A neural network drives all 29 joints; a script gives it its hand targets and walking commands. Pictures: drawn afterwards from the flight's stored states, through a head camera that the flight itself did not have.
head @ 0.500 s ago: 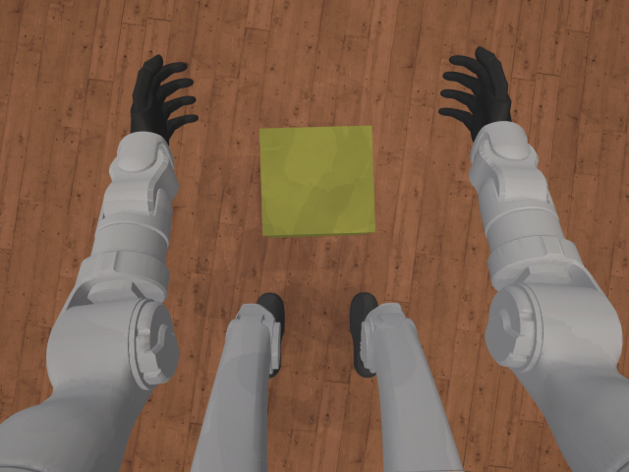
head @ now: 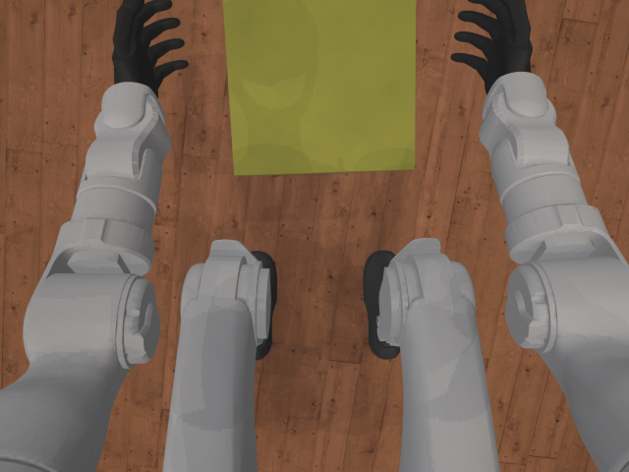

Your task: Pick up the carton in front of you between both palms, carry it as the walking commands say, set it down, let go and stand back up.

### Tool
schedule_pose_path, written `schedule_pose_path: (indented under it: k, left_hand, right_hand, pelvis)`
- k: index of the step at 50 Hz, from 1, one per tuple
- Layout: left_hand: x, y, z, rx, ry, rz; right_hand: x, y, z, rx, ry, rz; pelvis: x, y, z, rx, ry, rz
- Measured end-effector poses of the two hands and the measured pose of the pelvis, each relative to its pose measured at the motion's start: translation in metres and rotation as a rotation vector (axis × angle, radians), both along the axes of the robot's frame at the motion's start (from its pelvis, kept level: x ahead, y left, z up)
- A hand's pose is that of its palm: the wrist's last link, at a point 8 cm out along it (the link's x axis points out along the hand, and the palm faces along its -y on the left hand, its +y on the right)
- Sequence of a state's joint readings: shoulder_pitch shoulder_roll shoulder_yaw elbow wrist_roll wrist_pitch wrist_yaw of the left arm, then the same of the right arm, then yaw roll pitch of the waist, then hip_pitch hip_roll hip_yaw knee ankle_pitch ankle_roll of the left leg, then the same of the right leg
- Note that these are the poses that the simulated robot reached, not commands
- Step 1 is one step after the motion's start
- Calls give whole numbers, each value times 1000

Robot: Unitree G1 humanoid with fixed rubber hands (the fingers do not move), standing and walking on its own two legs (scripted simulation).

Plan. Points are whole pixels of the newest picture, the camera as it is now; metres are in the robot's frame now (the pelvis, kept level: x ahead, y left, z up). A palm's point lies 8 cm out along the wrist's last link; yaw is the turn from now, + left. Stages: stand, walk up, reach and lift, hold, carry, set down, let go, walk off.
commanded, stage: reach and lift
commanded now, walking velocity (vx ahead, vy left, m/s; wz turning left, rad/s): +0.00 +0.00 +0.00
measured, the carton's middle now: (319, 103) +0.50 +0.00 -0.30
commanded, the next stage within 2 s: none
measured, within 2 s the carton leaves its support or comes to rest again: leaves its support in 1.08 s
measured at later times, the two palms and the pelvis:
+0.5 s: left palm (178, 88) +0.50 +0.18 -0.23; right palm (462, 77) +0.51 -0.18 -0.24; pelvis +0.00 +0.00 -0.06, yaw +1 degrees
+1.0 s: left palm (199, 82) +0.51 +0.15 -0.23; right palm (440, 73) +0.52 -0.15 -0.23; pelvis -0.01 +0.00 -0.06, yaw +0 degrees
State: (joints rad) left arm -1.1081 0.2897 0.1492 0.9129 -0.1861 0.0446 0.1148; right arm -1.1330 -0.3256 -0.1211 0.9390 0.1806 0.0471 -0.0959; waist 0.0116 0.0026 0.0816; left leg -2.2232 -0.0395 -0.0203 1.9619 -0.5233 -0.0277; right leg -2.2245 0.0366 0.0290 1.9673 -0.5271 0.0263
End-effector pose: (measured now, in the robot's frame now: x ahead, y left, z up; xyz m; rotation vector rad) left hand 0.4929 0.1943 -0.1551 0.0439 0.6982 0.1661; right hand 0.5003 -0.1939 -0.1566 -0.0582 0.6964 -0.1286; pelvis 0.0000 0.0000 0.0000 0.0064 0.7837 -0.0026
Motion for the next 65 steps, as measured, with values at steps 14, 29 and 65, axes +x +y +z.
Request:
schedule_pose_path:
  k: [14, 29, 65]
  left_hand:
    - [4, -7, -88, 3, 57, -5]
    - [5, -18, -78, -14, 48, 0]
    - [-5, -50, 22, -78, -39, 18]
  right_hand:
    - [3, 7, -87, 6, 49, -1]
    - [9, 15, -78, 13, 42, 29]
    - [-3, 40, 22, 65, -22, 4]
  pelvis:
    - [-13, -1, -55, -1, -117, 0]
    - [-3, -3, -56, 7, -94, 7]
    - [-5, -2, -38, 3, -144, -7]
